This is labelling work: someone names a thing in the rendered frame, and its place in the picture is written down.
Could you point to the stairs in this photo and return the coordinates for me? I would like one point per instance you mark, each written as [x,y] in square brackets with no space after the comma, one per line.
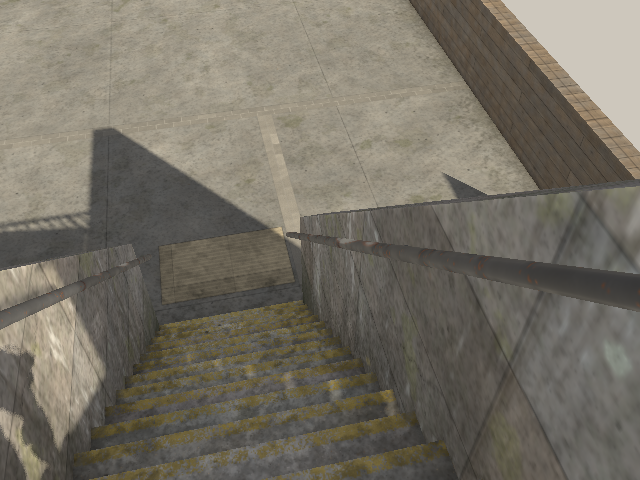
[260,394]

